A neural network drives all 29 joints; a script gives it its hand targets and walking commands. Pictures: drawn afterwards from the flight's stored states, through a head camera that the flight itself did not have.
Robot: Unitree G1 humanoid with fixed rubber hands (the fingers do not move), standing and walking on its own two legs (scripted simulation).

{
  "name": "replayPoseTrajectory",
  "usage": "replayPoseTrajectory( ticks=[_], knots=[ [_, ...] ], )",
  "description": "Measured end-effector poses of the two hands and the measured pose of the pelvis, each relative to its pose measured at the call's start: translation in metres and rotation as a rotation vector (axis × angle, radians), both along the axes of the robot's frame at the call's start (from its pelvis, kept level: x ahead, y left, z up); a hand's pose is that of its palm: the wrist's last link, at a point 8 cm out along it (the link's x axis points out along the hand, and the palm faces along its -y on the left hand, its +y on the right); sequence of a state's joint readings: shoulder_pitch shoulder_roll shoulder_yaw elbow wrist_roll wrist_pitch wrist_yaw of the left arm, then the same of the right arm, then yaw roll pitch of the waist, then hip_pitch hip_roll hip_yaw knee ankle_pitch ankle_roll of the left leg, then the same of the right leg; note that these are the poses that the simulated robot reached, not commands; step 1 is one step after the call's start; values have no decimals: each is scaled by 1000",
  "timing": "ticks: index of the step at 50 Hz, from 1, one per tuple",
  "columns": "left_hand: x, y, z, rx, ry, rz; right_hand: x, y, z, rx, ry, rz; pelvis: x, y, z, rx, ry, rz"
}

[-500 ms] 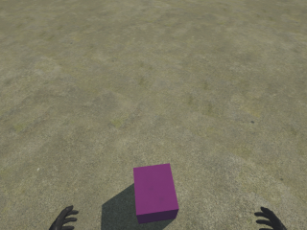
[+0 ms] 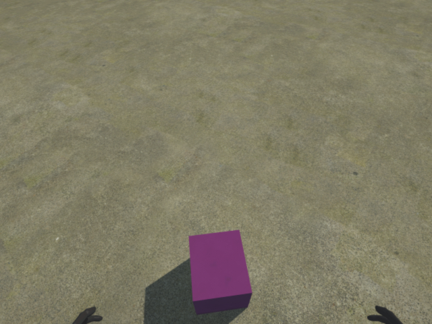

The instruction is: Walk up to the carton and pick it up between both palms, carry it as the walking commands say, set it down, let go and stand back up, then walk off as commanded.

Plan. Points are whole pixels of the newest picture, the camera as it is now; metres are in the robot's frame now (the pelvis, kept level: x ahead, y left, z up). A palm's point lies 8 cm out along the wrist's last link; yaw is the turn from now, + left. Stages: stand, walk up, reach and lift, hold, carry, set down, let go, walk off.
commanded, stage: stand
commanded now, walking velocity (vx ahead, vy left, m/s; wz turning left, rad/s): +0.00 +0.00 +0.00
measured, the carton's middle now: (218, 271) +0.43 +0.03 -0.67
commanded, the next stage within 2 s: walk off in 0.72 s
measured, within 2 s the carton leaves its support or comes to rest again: rests again in 1.86 s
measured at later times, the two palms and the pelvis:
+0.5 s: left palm out of the picture +0.08 +0.31 -0.11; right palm out of the picture +0.09 -0.31 -0.10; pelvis -0.01 +0.00 +0.00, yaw +0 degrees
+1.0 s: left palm out of the picture +0.07 +0.30 -0.11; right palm out of the picture +0.08 -0.30 -0.11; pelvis +0.00 +0.00 +0.00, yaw +2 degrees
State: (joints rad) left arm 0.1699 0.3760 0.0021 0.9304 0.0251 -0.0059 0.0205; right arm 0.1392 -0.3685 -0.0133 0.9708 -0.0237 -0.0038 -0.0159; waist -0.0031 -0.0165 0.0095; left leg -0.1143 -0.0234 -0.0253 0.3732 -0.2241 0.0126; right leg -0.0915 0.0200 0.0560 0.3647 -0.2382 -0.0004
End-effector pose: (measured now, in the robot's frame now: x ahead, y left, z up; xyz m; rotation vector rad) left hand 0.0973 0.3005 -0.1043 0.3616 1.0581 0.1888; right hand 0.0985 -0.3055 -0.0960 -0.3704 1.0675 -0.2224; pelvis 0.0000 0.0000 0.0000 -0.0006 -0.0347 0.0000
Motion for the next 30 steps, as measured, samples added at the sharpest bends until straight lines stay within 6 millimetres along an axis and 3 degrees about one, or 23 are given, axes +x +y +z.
replayPoseTrajectory(
  ticks=[30],
  knots=[
    [-18,7,-1,11,48,21,-13,-6,-3,-4,45,2,-9,-2,2,-1,-6,7]
  ],
)
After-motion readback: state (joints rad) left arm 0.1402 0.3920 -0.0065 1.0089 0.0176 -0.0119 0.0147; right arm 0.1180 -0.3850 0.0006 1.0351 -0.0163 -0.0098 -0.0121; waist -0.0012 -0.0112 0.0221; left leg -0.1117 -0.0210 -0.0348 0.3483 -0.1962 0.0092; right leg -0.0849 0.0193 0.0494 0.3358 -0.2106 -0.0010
